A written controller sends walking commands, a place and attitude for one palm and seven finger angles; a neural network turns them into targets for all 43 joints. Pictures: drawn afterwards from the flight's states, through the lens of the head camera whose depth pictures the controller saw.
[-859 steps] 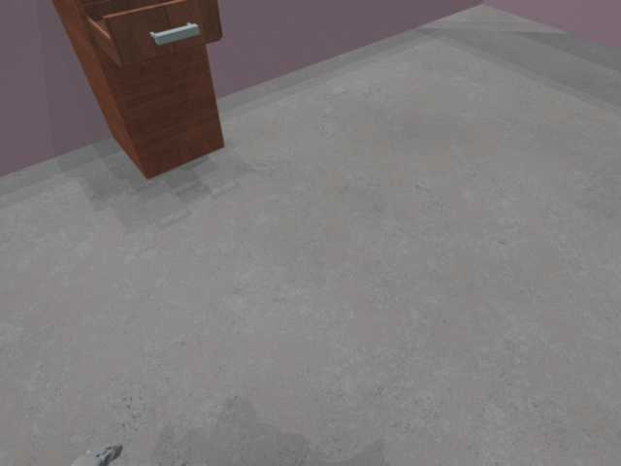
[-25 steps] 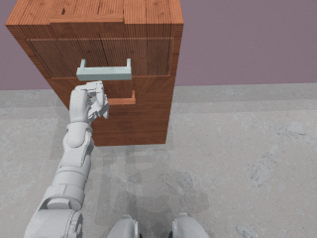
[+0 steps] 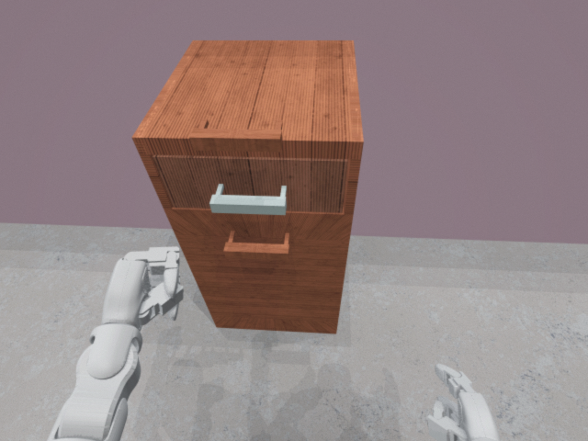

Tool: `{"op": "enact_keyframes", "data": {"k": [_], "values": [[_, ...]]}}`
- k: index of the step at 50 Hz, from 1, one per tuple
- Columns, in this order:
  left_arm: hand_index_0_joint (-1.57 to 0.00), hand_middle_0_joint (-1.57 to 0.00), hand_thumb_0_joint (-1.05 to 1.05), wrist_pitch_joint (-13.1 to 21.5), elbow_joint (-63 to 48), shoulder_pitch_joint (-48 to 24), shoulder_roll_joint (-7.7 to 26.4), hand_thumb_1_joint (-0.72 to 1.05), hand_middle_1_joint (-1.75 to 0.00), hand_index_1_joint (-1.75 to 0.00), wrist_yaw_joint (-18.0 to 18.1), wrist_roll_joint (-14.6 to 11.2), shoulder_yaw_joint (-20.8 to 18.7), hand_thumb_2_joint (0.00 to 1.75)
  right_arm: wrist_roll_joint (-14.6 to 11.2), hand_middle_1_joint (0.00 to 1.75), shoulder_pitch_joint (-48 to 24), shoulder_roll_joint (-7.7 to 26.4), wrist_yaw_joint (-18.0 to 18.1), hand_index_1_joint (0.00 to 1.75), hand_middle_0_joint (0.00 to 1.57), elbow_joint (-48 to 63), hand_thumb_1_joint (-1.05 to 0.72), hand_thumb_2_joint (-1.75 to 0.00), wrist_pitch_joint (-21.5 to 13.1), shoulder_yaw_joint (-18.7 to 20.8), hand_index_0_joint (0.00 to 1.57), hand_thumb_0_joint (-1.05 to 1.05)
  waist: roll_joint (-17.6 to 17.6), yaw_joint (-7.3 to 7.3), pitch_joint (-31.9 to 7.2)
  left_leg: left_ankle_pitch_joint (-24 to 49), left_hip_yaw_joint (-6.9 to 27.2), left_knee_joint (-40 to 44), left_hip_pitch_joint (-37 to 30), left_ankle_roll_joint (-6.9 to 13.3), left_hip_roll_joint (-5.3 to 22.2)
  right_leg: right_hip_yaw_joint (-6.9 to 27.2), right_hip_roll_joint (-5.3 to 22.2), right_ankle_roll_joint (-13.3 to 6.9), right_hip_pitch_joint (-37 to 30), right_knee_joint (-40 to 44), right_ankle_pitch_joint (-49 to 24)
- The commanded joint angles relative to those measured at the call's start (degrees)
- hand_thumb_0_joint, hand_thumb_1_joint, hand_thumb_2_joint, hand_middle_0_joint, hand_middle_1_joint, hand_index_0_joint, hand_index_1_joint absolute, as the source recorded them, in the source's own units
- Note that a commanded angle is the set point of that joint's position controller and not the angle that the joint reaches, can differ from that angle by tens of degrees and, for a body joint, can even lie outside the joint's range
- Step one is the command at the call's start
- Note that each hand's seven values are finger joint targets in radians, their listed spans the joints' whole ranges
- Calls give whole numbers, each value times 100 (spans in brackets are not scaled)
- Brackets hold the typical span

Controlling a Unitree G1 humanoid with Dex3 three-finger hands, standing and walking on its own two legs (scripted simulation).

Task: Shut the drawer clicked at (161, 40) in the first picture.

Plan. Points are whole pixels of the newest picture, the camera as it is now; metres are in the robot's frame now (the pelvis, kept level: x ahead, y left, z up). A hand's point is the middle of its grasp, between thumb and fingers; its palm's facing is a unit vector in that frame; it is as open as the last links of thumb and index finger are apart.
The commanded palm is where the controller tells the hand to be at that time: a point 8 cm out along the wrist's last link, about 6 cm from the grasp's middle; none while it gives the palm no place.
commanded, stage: draw the hand back to the body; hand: left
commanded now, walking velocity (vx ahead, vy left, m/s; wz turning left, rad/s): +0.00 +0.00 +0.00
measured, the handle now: (250, 196) +0.58 +0.13 -0.04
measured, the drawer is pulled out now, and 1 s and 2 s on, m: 0.00 0.00 0.00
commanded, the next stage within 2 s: step back with the hand held close in 0.70 s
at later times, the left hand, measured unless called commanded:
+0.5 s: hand (53, 322) +0.20 +0.24 +0.17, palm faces +0.36 -0.84 -0.40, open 3.2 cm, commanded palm +0.14 +0.29 +0.19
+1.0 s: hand (27, 329) +0.19 +0.25 +0.18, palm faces +0.36 -0.81 -0.45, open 3.2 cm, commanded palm +0.13 +0.29 +0.19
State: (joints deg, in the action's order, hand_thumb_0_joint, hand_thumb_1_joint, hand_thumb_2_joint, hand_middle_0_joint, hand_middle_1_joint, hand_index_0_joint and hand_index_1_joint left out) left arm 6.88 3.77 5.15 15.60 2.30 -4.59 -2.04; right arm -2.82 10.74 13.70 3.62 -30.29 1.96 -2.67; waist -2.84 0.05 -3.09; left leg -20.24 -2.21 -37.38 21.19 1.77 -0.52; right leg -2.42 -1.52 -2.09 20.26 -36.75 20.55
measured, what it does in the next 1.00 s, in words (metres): stands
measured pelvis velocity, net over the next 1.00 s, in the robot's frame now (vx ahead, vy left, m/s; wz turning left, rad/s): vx -0.01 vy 0.01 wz -0.01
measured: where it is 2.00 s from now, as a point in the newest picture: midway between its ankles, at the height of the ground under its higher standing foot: outside the picture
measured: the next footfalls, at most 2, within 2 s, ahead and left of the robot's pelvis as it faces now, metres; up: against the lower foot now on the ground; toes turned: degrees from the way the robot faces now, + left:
none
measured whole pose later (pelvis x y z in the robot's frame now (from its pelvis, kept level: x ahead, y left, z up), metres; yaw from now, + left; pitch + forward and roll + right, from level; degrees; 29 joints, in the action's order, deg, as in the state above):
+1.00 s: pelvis -0.01 +0.01 +0.02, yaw -1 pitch -1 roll -1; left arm 10.7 -26.7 32.5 19.8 6.2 -2.7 -19.5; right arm 0.2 10.5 13.6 3.1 -33.9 -2.4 -0.6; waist -3.8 0.7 0.2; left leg -13.7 -2.7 -24.7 10.3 2.5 -0.4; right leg -1.6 -2.0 -1.2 8.2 -20.9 11.9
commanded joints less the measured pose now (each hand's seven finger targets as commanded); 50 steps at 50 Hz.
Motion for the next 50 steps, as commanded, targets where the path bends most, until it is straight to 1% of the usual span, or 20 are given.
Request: {"op": "enact_keyframes", "data": {"k": [1, 5, 7, 10, 11, 14, 21, 25, 26, 28, 31, 34, 37, 41, 42, 43, 44, 45, 46, 50], "values": [[-140, -140, 0, 75, -1835, -1015, 882, 90, -160, -160, 308, 74, -528, 90, 72, 30, -686, 575, 146, 30, 20, 743, -90, -90, -300, 174, 20, 0, 1, 48, -761, 1326, 222, 982, -1162, 87, 105, 300, 172, 56, -789, 1141, -1525], [-140, -140, 0, -33, -2356, -305, 800, 90, -160, -160, 368, 97, -605, 90, 146, 30, -736, 538, 126, 30, 20, 698, -90, -90, -432, 150, 20, 0, 95, 125, -686, 1755, 257, 1283, -1600, 70, 136, 208, 163, 53, -1141, 1336, -1837], [-140, -140, 0, -71, -2512, 70, 809, 90, -160, -160, 348, 88, -678, 90, 172, 30, -790, 542, 104, 30, 20, 668, -90, -90, -473, 146, 20, 0, 141, 161, -432, 1850, 245, 1399, -1627, 70, 128, 205, 146, 53, -1220, 1476, -1915], [-140, -140, 0, -76, -2932, 523, 920, 90, -160, -160, 356, 84, -931, 90, 213, 30, -806, 529, 70, 30, 20, 641, -90, -90, -522, 173, 20, 0, 87, 211, -436, 2137, 213, 1476, -1796, 62, 144, 201, 153, 51, -1406, 1573, -2153], [-140, -140, 0, -89, -2956, 701, 1045, 90, -160, -160, 351, 83, -1073, 90, 242, 30, -818, 554, 65, 30, 20, 612, -90, -90, -537, 184, 20, 0, 254, 246, -314, 2171, 205, 1494, -1762, 67, 123, 210, 127, 50, -1432, 1666, -2213], [-140, -140, 0, -40, -3475, 962, 1069, 90, -160, -160, 354, 82, -1247, 90, 251, 30, -810, 521, 30, 30, 20, 620, -90, -90, -602, 200, 20, 0, -24, 263, -419, 2401, 219, 1540, -1909, 42, 137, 200, 150, 46, -1576, 1662, -2327], [-140, -140, 0, 49, -4036, 1800, 1318, 90, -160, -160, 385, 44, -1777, 90, 270, 30, -783, 559, 17, 30, 20, 541, -90, -90, -787, 276, 20, 0, 106, 324, -131, 2299, 233, 1540, -1880, 40, 168, 212, 128, 64, -1486, 1823, -2195], [-140, -140, 0, 164, -4426, 2182, 1472, 90, -160, -160, 430, 3, -2141, 90, 246, 30, -760, 537, 23, 30, 20, 539, -90, -90, -899, 315, 20, 0, 3, 372, -229, 2292, 227, 1493, -1842, 40, 189, 223, 162, 66, -1555, 1755, -2225], [-140, -140, 0, 155, -4388, 2286, 1540, 90, -160, -160, 438, 10, -2252, 90, 234, 30, -780, 543, 35, 30, 20, 505, -90, -90, -923, 324, 20, 0, -46, 397, -76, 2226, 221, 1495, -1810, 29, 189, 260, 134, 57, -1471, 1835, -2162], [-140, -140, 0, 148, -4067, 2298, 1110, 90, -160, -160, 389, 11, -1889, 90, 238, 30, -726, 540, 20, 30, 20, 439, -90, -90, -915, 332, 20, 0, 144, 289, 222, 1975, 236, 1552, -1750, 40, 211, 205, 149, 76, -1284, 1821, -1878], [-140, -140, 0, 193, -4034, 2095, 1166, 90, -160, -160, 407, 39, -1879, 90, 243, 30, -723, 594, 42, 30, 20, 423, -90, -90, -954, 371, 20, 0, 271, 283, 337, 1603, 246, 1587, -1715, 75, 190, 227, 146, 85, -1158, 1936, -1495], [-140, -140, 0, 252, -4158, 2045, 1323, 90, -160, -160, 457, 50, -2008, 90, 256, 30, -716, 584, 85, 30, 20, 440, -90, -90, -1008, 367, 20, 0, 119, 345, 85, 1596, 235, 1573, -1728, 94, 173, 262, 190, 70, -1319, 1875, -1514], [-140, -140, 0, 286, -4292, 1964, 1371, 90, -160, -160, 484, 66, -2042, 90, 259, 30, -750, 544, 98, 30, 20, 430, -90, -90, -1081, 339, 20, 0, -78, 360, 125, 1539, 252, 1594, -1718, 62, 167, 282, 192, 51, -1324, 1898, -1442], [-140, -140, 0, 279, -4193, 2088, 1380, 90, -160, -160, 502, 67, -2099, 90, 265, 30, -741, 529, 98, 30, 20, 388, -90, -90, -1137, 333, 20, 0, -49, 388, 244, 1566, 268, 1620, -1661, 34, 171, 285, 160, 36, -1334, 1944, -1456], [-140, -140, 0, 562, -4680, 1407, 2129, 90, -160, -160, 534, 90, -2900, 90, 269, 30, -701, 707, 66, 30, 20, 565, -90, -90, -980, 386, 20, 0, 134, 102, 718, 1061, 433, 1538, -1154, 167, 234, 1038, 453, 58, -776, 2283, -1462], [-140, -140, 0, 591, -4030, 2010, 1657, 90, -160, -160, 492, 108, -2614, 90, 299, 30, -663, 596, 58, 30, 20, 407, -90, -90, -885, 409, 20, 0, 333, 80, 739, 1028, 465, 1410, -1188, 170, 210, 1072, 591, 34, -660, 2383, -1356], [-140, -140, 0, 598, -3875, 2359, 1346, 90, -160, -160, 452, 144, -2340, 90, 314, 30, -628, 600, 20, 30, 20, 431, -90, -90, -796, 427, 20, 0, 331, 52, 644, 1133, 437, 1368, -1237, 161, 237, 1070, 621, 46, -615, 2384, -1379], [-140, -140, 0, 638, -3969, 2493, 1255, 90, -160, -160, 436, 151, -2234, 90, 325, 30, -627, 616, -6, 30, 20, 456, -90, -90, -735, 446, 20, 0, 243, 35, 450, 1306, 424, 1383, -1244, 163, 271, 976, 629, 66, -720, 2277, -1584], [-140, -140, 0, 687, -4059, 2538, 1268, 90, -160, -160, 434, 157, -2232, 90, 329, 30, -671, 632, -1, 30, 20, 487, -90, -90, -698, 471, 20, 0, 93, 43, 353, 1446, 414, 1449, -1254, 155, 271, 875, 597, 87, -757, 2188, -1747], [-140, -140, 0, 737, -4246, 2959, 1418, 90, -160, -160, 495, 151, -2369, 90, 290, 30, -617, 635, 23, 30, 20, 599, -90, -90, -533, 559, 20, 0, 99, 41, -392, 2216, 405, 1523, -1245, 165, 381, 576, 506, 186, -1225, 1714, -2477]]}}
